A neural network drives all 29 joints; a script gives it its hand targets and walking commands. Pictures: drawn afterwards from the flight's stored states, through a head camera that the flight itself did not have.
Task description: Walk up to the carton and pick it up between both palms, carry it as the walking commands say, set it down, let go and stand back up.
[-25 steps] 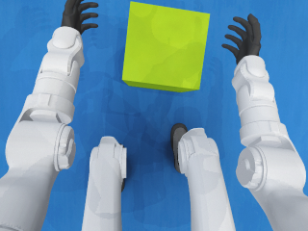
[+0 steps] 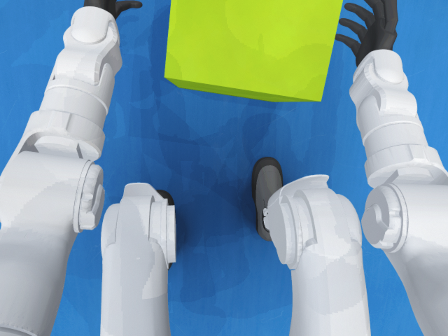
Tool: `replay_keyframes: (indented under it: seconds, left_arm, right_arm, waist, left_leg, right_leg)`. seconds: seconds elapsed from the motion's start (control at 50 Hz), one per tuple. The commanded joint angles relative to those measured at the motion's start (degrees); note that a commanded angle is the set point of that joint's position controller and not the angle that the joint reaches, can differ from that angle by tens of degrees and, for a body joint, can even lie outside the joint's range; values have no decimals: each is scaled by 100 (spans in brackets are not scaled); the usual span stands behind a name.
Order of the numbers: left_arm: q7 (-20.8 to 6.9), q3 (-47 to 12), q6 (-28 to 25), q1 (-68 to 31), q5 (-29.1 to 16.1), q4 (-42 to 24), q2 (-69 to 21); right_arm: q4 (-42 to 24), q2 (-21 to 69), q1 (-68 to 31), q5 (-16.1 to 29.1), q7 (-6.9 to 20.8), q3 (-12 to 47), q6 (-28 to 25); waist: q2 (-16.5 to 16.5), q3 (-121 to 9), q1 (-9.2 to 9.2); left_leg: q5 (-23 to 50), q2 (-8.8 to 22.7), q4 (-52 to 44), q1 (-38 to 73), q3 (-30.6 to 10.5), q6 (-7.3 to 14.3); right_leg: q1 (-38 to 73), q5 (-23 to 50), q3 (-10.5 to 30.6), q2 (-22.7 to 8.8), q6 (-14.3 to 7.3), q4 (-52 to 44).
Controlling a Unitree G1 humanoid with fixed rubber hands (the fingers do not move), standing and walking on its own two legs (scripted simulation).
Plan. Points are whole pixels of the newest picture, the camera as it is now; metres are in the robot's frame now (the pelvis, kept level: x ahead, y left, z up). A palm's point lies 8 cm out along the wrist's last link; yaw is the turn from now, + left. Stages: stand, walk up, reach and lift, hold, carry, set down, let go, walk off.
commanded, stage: reach and lift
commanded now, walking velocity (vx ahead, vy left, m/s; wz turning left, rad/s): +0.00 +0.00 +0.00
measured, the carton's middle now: (242, 32) +0.53 -0.07 -0.27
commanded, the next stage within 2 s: none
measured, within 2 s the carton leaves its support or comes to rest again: leaves its support in 1.46 s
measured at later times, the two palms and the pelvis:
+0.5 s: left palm (114, 8) +0.55 +0.12 -0.19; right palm (361, 42) +0.50 -0.23 -0.19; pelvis -0.01 +0.00 -0.01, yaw +0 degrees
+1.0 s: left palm (138, 11) +0.55 +0.09 -0.19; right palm (352, 37) +0.50 -0.22 -0.18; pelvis -0.01 +0.00 -0.01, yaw +0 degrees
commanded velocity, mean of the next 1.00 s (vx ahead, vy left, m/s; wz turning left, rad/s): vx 0.00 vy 0.00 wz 0.00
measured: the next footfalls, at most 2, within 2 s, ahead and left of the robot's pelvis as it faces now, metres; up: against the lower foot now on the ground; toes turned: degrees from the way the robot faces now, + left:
none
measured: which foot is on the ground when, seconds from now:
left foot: down 0.00-1.00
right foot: down 0.00-1.00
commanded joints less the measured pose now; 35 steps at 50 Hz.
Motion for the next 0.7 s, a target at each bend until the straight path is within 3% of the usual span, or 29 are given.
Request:
replay_keyframes:
  seconds: [0.0,0.16,0.48,0.68]
  left_arm:
    - [18,-3,-153,-1544,22,-538,559]
    - [46,-248,-153,-1637,-17,-576,387]
    - [104,-204,-131,-1835,55,-232,162]
    - [120,-276,-210,-1965,162,-186,-180]
  right_arm:
    - [-358,-330,-1104,181,47,36,-173]
    - [147,-502,-1010,249,85,-39,-282]
    - [303,-277,-1503,203,32,67,-339]
    - [371,174,-1670,117,-39,200,-379]
  waist:
    - [765,-6569,-54]
    - [1012,-6351,-200]
    - [693,-6109,-161]
    - [687,-6053,-143]
  left_leg:
    - [1484,335,-1220,2313,533,119]
    - [1552,365,-1132,2438,449,81]
    - [1343,224,-1191,2334,451,135]
    - [1321,137,-1187,2265,520,144]
  right_leg:
    - [4356,1881,-584,-57,22,-232]
    - [4029,1822,-612,-70,-25,-109]
    - [4043,1552,-647,-4,-5,-167]
    - [4189,1573,-624,123,10,-219]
